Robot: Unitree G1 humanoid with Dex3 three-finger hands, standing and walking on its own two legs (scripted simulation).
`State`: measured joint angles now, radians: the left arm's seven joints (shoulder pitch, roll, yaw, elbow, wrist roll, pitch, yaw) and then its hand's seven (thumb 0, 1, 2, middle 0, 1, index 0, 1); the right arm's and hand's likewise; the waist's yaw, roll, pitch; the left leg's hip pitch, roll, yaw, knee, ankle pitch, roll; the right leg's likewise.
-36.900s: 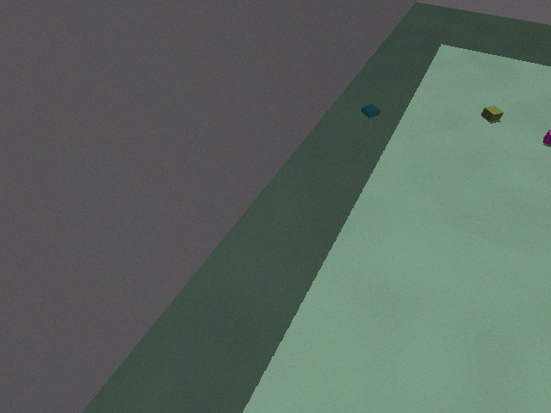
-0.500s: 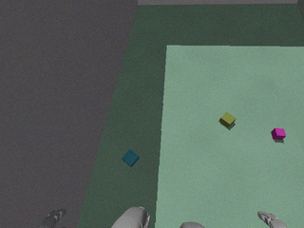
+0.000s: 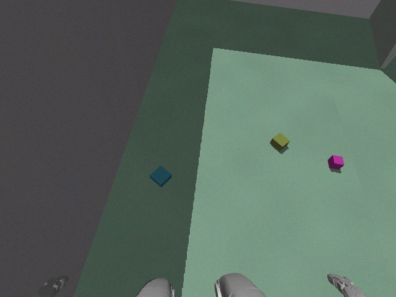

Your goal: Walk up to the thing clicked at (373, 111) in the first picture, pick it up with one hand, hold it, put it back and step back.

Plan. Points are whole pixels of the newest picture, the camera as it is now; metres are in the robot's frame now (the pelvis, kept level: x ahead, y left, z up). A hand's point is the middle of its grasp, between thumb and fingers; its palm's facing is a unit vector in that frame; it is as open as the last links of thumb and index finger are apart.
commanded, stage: step back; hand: left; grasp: from above
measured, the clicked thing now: (160, 176) +0.72 +0.21 -0.75
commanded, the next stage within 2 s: none
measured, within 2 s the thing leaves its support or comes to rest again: neither
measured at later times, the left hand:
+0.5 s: hand out of the picture -0.05 +0.24 -0.14, palm faces +0.03 -0.90 -0.43, open 7.4 cm
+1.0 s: hand out of the picture -0.29 +0.19 -0.15, palm faces +0.00 -0.91 -0.42, open 7.4 cm
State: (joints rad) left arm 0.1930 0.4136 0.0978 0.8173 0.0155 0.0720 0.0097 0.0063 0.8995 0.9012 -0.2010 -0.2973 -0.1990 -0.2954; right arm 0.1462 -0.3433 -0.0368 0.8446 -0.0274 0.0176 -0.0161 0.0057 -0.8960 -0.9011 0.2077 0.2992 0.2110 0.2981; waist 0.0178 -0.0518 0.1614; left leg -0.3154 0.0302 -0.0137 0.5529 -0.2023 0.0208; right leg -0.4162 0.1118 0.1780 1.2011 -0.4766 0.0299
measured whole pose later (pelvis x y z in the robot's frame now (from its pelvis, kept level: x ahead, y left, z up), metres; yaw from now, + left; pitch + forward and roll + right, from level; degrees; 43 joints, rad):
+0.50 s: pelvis -0.17 -0.04 -0.02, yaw +4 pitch -1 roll +0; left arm 0.12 0.38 0.08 0.75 0.04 0.05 0.02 0.01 0.90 0.90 -0.20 -0.30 -0.20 -0.30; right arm 0.25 -0.39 -0.05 0.88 -0.02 0.04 -0.03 0.01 -0.90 -0.90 0.20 0.30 0.21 0.30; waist -0.02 0.01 0.17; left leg -0.27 -0.04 -0.05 0.72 -0.43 -0.01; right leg -0.39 -0.05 -0.05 0.68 -0.27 0.00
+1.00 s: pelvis -0.33 -0.08 -0.01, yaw -1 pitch -3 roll +1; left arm 0.26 0.35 0.06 0.94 0.04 0.02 0.00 0.01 0.90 0.90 -0.20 -0.30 -0.20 -0.30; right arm 0.14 -0.41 -0.06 0.88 -0.02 0.06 -0.01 0.00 -0.90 -0.90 0.20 0.30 0.21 0.30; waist 0.05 0.03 0.09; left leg -0.47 -0.04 -0.13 0.95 -0.44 0.00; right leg -0.23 0.00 0.05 0.66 -0.38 -0.02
